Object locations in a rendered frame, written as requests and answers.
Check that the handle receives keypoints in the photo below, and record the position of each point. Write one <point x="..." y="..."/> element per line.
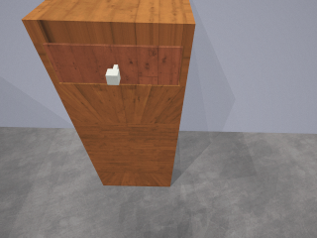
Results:
<point x="113" y="75"/>

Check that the drawer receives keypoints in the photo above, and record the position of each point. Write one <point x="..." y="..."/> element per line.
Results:
<point x="138" y="64"/>

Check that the cabinet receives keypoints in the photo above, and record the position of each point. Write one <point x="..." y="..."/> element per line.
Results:
<point x="129" y="131"/>

